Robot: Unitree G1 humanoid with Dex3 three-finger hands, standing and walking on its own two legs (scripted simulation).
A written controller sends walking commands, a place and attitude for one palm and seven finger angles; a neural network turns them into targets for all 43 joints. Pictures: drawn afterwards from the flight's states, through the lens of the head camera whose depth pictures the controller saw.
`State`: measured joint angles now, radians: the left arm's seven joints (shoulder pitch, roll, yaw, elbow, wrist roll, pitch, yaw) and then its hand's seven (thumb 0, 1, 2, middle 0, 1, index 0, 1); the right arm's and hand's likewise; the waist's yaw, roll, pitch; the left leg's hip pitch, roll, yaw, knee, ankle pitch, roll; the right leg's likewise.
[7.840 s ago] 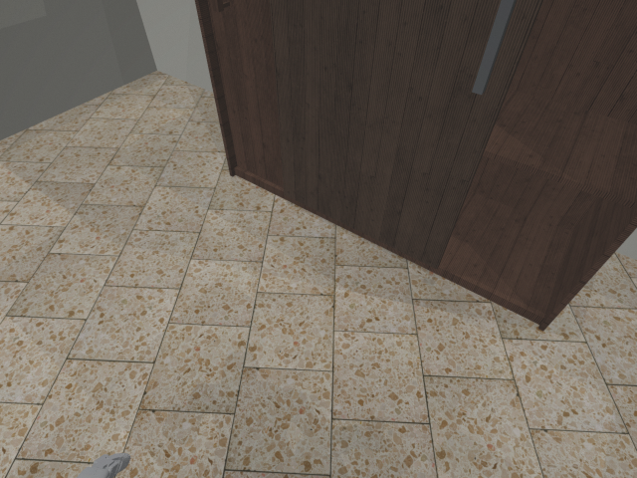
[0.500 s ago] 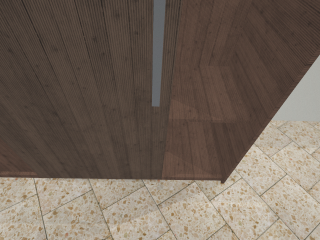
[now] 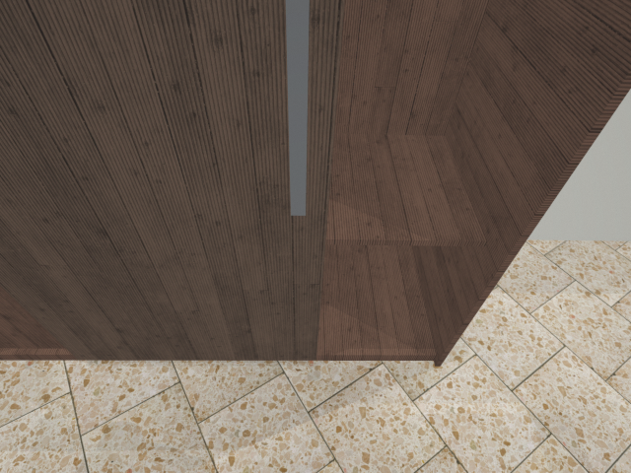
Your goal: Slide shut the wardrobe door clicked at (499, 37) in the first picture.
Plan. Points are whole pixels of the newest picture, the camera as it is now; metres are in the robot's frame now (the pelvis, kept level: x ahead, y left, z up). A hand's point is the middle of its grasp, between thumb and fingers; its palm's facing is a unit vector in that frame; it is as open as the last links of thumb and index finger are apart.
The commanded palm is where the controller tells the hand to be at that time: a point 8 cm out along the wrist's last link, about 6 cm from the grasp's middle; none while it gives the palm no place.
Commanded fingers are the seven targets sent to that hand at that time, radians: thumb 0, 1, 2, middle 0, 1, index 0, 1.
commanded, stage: look again from close up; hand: left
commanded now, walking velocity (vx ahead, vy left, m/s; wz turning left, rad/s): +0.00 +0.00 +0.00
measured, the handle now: (298, 117) +0.54 +0.07 +0.18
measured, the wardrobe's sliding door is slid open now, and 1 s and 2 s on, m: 0.40 0.40 0.40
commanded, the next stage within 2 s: shuffle to correct the standing spot in 0.02 s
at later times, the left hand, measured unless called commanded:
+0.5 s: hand out of the picture -0.02 +0.11 -0.18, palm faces +0.04 -0.98 -0.18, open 7.4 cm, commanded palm none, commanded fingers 0.00 0.90 0.90 -0.20 -0.30 -0.20 -0.30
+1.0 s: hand out of the picture +0.03 +0.05 -0.19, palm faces +0.14 -0.98 -0.16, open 7.4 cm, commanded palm none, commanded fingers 0.00 0.90 0.90 -0.20 -0.30 -0.20 -0.30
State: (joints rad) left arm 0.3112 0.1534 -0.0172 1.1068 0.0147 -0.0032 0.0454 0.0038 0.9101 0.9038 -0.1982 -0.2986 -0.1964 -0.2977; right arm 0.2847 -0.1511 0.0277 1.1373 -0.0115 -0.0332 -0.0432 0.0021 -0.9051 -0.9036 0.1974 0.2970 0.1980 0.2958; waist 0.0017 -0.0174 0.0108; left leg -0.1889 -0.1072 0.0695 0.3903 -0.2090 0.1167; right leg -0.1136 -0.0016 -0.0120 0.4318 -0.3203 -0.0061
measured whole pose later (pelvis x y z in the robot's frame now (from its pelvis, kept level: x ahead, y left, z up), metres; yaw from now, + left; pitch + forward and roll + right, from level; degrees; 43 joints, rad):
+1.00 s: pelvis +0.09 -0.09 -0.01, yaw +3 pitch +0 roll +2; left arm 0.37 0.10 0.00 1.10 0.02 0.01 0.05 0.01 0.91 0.90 -0.20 -0.30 -0.20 -0.30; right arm 0.13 -0.12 0.01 1.02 -0.01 -0.02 -0.06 0.00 -0.91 -0.90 0.20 0.30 0.20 0.30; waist 0.05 -0.04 0.06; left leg -0.30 -0.02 0.11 0.52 -0.22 0.05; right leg -0.25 0.01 -0.04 0.74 -0.52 0.00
